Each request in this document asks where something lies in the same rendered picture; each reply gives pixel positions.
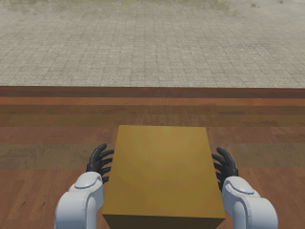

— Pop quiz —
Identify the right robot hand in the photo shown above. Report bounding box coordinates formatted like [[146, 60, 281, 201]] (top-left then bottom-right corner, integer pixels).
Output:
[[212, 147, 239, 193]]

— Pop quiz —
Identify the left robot hand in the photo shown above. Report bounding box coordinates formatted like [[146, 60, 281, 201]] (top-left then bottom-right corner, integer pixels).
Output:
[[86, 143, 114, 184]]

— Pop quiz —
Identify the right robot forearm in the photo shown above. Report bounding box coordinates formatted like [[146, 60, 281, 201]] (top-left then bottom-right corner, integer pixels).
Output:
[[221, 176, 278, 229]]

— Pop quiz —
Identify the carton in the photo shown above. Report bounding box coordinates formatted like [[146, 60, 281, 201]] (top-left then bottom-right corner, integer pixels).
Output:
[[102, 125, 226, 229]]

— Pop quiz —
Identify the left robot forearm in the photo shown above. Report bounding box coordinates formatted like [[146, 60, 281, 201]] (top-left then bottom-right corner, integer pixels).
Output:
[[54, 172, 104, 229]]

